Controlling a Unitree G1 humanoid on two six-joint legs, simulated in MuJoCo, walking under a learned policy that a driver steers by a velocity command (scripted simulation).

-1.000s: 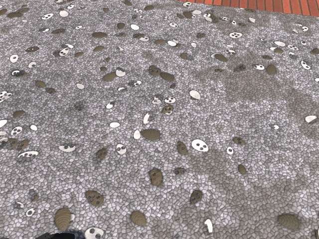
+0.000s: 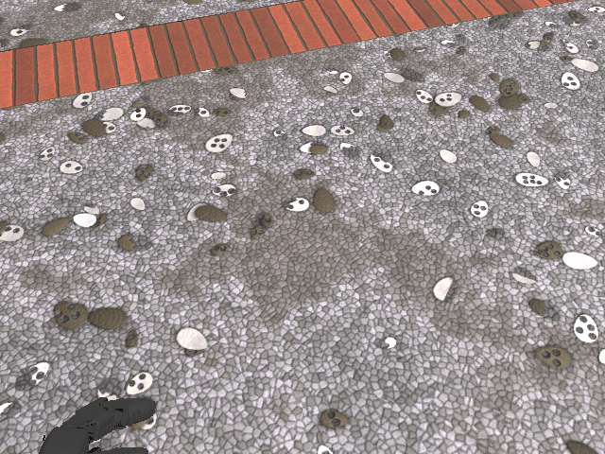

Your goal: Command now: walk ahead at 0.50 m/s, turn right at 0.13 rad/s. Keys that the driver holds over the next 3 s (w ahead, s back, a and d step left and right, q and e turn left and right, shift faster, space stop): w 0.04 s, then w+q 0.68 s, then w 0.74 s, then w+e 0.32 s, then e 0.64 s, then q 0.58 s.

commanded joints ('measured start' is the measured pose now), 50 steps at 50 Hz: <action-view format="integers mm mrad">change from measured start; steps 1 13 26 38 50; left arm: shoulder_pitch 413 211 265 161 -48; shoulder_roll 279 126 229 115 129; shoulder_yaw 105 61 93 48 41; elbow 35 102 173 61 1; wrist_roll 19 33 -3 27 7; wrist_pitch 3 -60 14 -40 -72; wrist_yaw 30 32 74 48 7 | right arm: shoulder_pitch -44 -170 -256 -168 -31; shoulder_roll -82 -49 -92 -127 -148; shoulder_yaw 4 -3 -22 -33 -34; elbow -93 -111 -227 -235 -140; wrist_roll -33 -9 -11 -26 -18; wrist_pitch -15 16 16 -7 14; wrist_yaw -11 -5 59 -3 -19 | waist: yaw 244 95 62 114 36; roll -68 -29 -65 61 133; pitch -300 6 -54 -48 12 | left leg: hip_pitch -439 -754 -502 -250 -50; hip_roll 77 92 -71 118 176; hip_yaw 0 -244 3 -396 -410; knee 611 642 278 -128 -5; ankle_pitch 462 351 225 559 522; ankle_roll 69 20 160 344 234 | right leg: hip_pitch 748 360 614 -126 -53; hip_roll -207 -204 -236 -76 0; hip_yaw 293 41 -189 60 39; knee -7 -400 -19 462 -30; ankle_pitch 15 141 835 -148 40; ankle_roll -148 -138 -29 129 44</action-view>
